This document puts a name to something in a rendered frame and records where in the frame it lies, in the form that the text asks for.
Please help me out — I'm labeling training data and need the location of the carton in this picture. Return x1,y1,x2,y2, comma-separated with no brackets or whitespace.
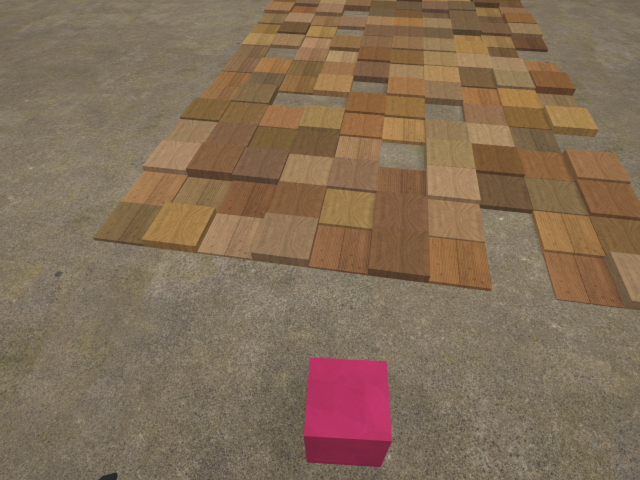
304,357,392,467

